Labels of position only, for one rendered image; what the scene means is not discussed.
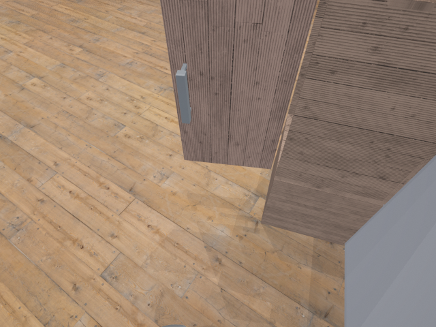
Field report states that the handle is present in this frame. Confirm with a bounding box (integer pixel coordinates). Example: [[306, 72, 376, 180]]
[[176, 63, 191, 124]]

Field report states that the cupboard door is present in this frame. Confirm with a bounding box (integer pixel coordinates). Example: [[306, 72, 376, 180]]
[[160, 0, 317, 169]]

